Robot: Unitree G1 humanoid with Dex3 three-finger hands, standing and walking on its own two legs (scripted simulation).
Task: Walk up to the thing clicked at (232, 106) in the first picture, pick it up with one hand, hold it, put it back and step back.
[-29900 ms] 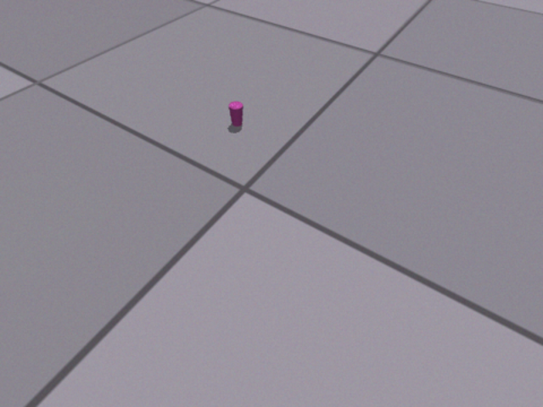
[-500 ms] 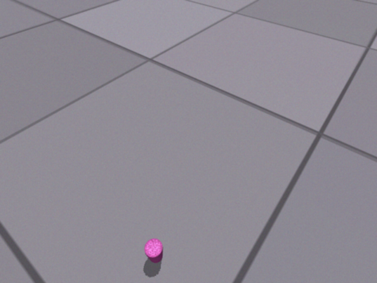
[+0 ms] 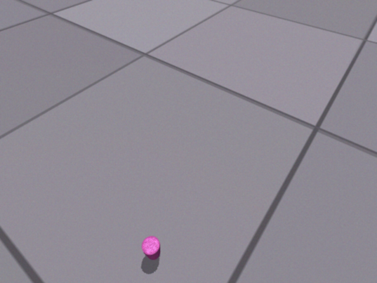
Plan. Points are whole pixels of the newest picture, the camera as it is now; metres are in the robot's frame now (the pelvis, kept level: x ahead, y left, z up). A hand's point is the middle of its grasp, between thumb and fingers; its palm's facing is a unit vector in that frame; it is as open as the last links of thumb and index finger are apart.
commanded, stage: stand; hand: left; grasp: from the side
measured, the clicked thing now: (152, 249) +0.39 +0.18 -0.71
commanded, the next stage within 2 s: step back in 0.96 s
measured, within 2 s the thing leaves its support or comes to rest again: neither
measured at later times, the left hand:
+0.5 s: hand out of the picture +0.09 +0.24 -0.15, palm faces -0.02 -0.94 -0.34, open 7.4 cm
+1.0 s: hand out of the picture +0.10 +0.25 -0.16, palm faces -0.01 -0.94 -0.34, open 7.4 cm
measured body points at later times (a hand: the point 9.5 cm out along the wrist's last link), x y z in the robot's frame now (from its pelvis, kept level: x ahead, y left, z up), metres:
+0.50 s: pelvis +0.01 +0.00 +0.00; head +0.02 -0.01 +0.45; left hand +0.09 +0.29 -0.13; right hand +0.08 -0.30 -0.14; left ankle +0.01 +0.13 -0.75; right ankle +0.02 -0.14 -0.75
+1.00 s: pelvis +0.02 +0.00 +0.00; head +0.03 -0.01 +0.45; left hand +0.10 +0.29 -0.13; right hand +0.08 -0.30 -0.14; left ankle +0.01 +0.13 -0.75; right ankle +0.02 -0.14 -0.75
